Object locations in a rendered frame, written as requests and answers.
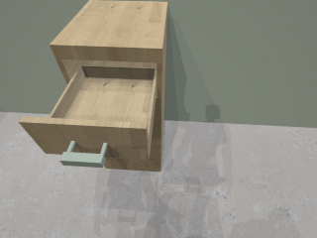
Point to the cabinet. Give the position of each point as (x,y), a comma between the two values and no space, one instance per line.
(119,33)

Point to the drawer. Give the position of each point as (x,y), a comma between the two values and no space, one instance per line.
(110,104)

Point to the handle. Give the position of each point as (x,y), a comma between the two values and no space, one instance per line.
(90,160)

